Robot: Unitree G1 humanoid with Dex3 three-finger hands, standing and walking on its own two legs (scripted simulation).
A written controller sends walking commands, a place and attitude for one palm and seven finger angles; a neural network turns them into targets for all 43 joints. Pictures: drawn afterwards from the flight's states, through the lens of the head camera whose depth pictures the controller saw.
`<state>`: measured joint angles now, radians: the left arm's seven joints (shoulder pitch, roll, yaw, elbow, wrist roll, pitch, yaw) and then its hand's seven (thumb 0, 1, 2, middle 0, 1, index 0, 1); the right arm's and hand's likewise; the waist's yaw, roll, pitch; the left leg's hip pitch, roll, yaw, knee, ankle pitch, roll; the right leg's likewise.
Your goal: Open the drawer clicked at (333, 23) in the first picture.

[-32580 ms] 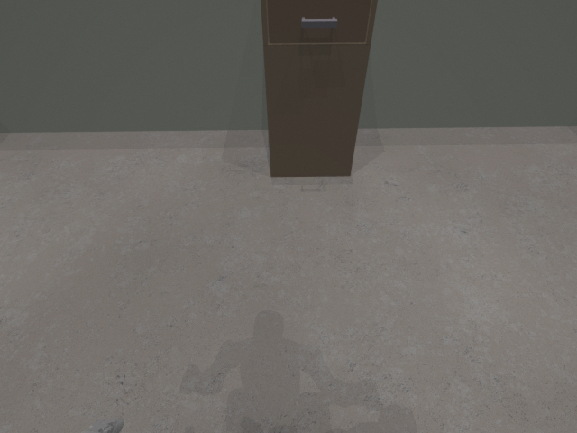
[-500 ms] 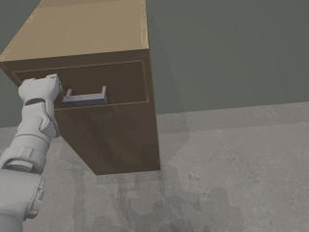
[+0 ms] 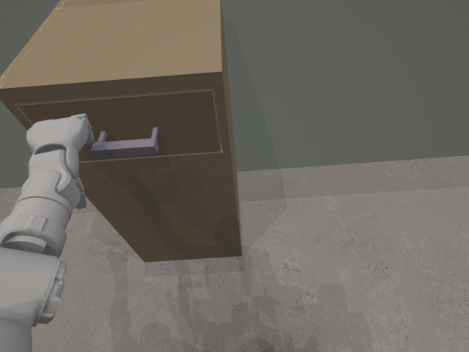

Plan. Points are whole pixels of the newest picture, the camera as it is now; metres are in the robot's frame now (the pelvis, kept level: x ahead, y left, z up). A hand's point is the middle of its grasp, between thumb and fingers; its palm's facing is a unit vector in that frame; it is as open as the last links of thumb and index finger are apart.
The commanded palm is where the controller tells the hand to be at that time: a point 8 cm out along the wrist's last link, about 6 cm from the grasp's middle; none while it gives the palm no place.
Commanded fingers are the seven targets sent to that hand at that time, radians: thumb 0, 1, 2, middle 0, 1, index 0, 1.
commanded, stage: lower the fingers behind the handle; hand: left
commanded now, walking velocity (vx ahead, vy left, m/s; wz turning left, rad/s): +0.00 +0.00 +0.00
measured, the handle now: (127, 140) +0.53 +0.24 +0.03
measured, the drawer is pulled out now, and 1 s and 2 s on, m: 0.00 0.00 0.00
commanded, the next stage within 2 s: lift the hand off the handle in 1.58 s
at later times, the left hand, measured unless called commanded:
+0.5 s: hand (93, 162) +0.44 +0.28 +0.07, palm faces -0.05 +0.07 -1.00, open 13.8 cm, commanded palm +0.43 +0.25 +0.11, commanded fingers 0.00 -0.50 0.30 -0.30 -1.20 -0.30 -1.20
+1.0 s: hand (115, 164) +0.45 +0.24 +0.05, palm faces +0.04 +0.03 -1.00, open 13.6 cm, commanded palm +0.43 +0.24 +0.08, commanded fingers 0.00 -0.50 0.30 -0.30 -1.20 -0.30 -1.20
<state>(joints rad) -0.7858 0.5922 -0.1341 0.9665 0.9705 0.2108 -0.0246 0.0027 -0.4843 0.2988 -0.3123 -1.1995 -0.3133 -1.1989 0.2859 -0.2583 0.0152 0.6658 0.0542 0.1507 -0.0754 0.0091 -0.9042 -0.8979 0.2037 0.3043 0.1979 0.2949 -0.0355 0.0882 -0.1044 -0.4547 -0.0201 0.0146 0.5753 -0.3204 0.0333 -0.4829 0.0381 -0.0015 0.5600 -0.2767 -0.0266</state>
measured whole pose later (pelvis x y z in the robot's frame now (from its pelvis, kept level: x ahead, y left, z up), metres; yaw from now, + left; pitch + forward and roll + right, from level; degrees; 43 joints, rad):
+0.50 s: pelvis -0.02 +0.00 -0.01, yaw +0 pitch +14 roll -1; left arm -0.83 0.52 -0.10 1.04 1.04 0.16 0.21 0.00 -0.49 0.30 -0.38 -1.23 -0.32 -1.20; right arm 0.29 -0.24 -0.02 0.71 0.03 0.10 -0.04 0.01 -0.90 -0.90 0.20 0.30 0.20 0.29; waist -0.06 0.07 -0.13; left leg -0.59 -0.02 0.00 0.69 -0.35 0.03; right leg -0.60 0.04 -0.02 0.66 -0.30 -0.03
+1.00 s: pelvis -0.03 +0.01 -0.02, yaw +0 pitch +17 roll -1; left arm -0.86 0.48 -0.07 1.03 1.09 0.04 0.31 0.00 -0.49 0.30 -0.33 -1.27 -0.33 -1.28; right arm 0.33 -0.26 -0.04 0.69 0.02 0.08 -0.03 0.01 -0.90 -0.90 0.20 0.30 0.20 0.29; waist -0.08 0.05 -0.14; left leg -0.71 -0.02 0.02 0.79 -0.37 0.05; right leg -0.72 0.04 -0.01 0.74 -0.31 -0.02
